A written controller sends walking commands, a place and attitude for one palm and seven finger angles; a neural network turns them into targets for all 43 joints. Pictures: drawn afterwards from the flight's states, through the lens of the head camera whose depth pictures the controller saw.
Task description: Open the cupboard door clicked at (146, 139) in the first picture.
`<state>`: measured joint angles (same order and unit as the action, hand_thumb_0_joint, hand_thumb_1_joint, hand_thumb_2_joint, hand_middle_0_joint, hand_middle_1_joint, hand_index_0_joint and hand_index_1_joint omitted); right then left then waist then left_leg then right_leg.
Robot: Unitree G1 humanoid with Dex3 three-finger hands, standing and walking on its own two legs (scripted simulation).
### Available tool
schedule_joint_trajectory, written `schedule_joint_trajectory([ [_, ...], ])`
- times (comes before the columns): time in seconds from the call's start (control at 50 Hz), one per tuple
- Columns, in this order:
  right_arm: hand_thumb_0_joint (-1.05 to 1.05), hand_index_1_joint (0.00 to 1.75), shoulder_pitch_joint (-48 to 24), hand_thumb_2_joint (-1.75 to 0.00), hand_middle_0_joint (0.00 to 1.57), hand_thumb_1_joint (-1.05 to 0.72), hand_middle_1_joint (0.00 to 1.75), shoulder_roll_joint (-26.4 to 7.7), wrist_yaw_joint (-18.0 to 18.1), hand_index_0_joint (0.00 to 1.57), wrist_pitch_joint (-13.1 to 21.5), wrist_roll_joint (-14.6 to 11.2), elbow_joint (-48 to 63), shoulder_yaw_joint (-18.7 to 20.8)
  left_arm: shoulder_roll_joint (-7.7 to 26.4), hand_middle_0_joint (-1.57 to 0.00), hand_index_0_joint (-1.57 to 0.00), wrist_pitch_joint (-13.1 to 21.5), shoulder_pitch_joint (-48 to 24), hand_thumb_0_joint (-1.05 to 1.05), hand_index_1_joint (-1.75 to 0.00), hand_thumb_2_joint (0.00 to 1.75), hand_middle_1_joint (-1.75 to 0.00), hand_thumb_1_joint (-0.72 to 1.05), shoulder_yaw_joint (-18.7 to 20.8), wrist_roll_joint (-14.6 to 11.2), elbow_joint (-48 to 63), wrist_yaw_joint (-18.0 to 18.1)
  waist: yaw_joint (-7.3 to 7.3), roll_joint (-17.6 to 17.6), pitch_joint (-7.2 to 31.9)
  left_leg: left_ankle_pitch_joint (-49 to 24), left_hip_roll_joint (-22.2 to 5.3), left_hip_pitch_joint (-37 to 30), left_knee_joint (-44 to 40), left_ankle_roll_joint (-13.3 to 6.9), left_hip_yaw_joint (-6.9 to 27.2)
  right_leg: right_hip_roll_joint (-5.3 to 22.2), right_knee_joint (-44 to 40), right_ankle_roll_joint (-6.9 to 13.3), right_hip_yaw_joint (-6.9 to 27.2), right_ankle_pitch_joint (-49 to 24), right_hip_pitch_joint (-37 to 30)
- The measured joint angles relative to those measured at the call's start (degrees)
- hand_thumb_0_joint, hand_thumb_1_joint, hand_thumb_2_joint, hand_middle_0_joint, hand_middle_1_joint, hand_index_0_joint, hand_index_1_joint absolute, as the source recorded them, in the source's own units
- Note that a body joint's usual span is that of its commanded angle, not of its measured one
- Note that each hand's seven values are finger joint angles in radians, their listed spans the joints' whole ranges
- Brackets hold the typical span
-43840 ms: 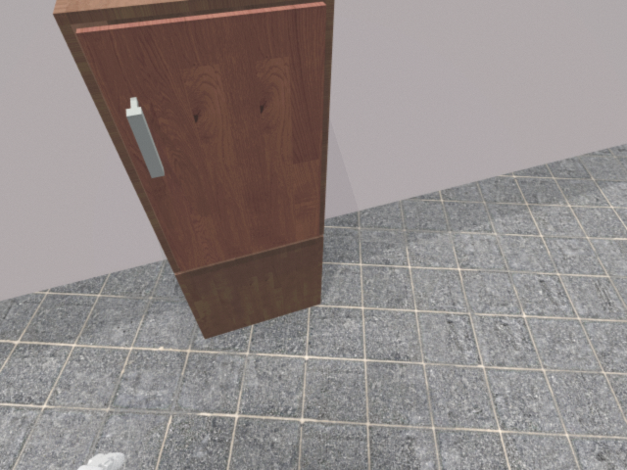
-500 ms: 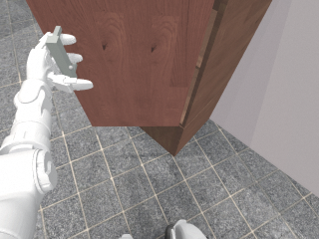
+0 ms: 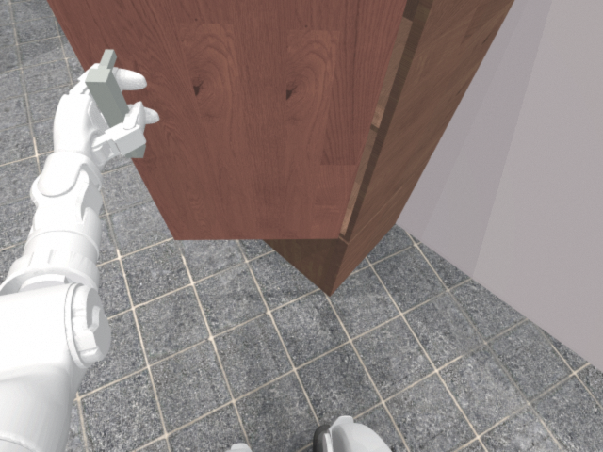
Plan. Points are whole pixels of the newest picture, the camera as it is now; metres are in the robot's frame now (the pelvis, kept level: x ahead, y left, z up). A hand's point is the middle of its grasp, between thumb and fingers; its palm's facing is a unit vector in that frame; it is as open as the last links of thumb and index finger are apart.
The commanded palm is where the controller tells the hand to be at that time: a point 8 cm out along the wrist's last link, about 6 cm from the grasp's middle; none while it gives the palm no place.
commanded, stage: pull the door open along its arc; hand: left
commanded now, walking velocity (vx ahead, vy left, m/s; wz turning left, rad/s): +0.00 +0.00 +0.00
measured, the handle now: (122, 106) +0.55 +0.20 +0.11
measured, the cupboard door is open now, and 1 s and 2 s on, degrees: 44 76 87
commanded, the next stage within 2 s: open thumb and fingers to let go in 1.22 s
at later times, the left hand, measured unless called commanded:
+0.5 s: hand (136, 163) +0.45 +0.17 +0.11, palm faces -0.06 -1.00 -0.02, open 5.8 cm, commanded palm +0.39 +0.23 +0.11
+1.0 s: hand (189, 259) +0.32 +0.10 +0.12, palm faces +0.32 -0.95 +0.01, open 6.0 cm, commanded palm +0.26 +0.15 +0.11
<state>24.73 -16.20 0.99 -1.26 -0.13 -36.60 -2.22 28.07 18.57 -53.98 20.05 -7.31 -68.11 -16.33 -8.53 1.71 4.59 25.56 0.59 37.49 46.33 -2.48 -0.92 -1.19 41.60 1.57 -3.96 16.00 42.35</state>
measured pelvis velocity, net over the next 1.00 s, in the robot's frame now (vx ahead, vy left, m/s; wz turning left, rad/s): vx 0.01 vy -0.03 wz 0.01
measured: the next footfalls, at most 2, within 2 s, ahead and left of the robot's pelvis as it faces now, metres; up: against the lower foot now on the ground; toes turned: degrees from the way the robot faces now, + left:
none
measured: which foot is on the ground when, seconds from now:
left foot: down 0.00-1.00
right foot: down 0.00-1.00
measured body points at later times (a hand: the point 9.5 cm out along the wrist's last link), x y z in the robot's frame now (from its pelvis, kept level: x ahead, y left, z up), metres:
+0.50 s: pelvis +0.01 +0.00 +0.01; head +0.08 -0.01 +0.46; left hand +0.45 +0.22 +0.12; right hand +0.05 -0.27 -0.11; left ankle -0.04 +0.09 -0.70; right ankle +0.03 -0.11 -0.70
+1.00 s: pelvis +0.01 -0.03 +0.02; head +0.01 -0.05 +0.47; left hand +0.29 +0.15 +0.12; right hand +0.20 -0.24 -0.07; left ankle -0.04 +0.09 -0.70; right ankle +0.03 -0.11 -0.70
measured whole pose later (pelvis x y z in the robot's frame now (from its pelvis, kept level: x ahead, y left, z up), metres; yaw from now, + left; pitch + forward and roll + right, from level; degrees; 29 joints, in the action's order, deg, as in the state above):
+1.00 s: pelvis +0.01 -0.03 +0.02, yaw +1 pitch +4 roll +0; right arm 9.4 -10.9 1.5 -2.0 0.7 -31.7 -1.8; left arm -0.6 2.7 0.3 -0.9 -3.3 -2.7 18.9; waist 0.4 2.7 3.7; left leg 22.0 0.5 16.4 34.7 -0.5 -0.7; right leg -1.7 34.7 3.3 -3.8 15.3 23.3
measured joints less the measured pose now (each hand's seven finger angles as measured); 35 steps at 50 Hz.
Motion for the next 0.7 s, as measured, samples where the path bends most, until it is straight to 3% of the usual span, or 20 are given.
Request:
schedule_joint_trajectory([
  [0.18,0.00,0.30,-0.37,-0.90,0.21,-0.91,0.30,-0.06,-0.06,0.21,-0.20,0.10,0.33,0.00,0.14,-0.40,-0.40,0.06,0.31,0.01,-1.35,0.83,-1.34,0.74,0.72,0.95,0.20,-0.04,-0.02,-0.01,0.20,0.05,-0.02,0.07,0.03,0.08,-0.11,-0.03,0.23,0.07,0.12,0.12,0.21],
  [0.28,0.00,0.30,-0.27,-0.90,0.21,-0.91,0.30,-0.12,-0.20,0.21,-0.78,-0.18,1.42,0.38,-0.22,-0.40,-0.40,-0.14,3.95,0.01,-1.35,0.83,-1.34,0.74,1.56,-0.17,3.25,-0.63,0.22,0.21,0.58,0.10,-0.39,-1.23,-0.82,0.14,-0.91,-0.52,-0.30,0.11,0.92,-0.01,-0.61],
  [0.58,0.00,0.30,-3.86,-0.90,0.21,-0.91,0.30,0.74,-0.70,0.21,-0.93,-2.09,5.59,1.03,-9.42,-0.36,-0.34,-4.73,30.91,0.01,-1.35,0.73,-1.34,0.70,-1.77,-5.56,32.88,-0.75,3.77,0.77,1.83,-1.12,-0.51,-10.81,-6.92,0.32,-2.73,-1.09,-3.78,0.30,2.91,-0.42,-8.44],
  [0.64,0.01,0.30,-6.08,-0.90,0.20,-0.91,0.30,1.16,-0.62,0.20,-0.16,-2.19,6.20,1.21,-12.57,-0.37,-0.35,-6.16,36.25,0.01,-1.35,0.73,-1.34,0.70,-3.68,-6.14,39.59,2.09,4.83,0.90,1.66,-1.40,-0.41,-12.74,-7.78,0.50,-2.76,-1.02,-4.19,0.37,2.98,-0.45,-10.17],
  [0.7,0.01,0.30,-8.67,-0.90,0.20,-0.91,0.29,1.80,-0.68,0.20,0.63,-2.08,6.18,1.38,-16.77,-0.37,-0.36,-7.55,40.14,0.01,-1.35,0.72,-1.34,0.69,-6.08,-5.34,45.67,8.69,6.03,0.85,1.31,-1.76,-0.25,-14.21,-8.39,0.67,-2.52,-0.84,-4.43,0.48,2.78,-0.48,-11.59],
])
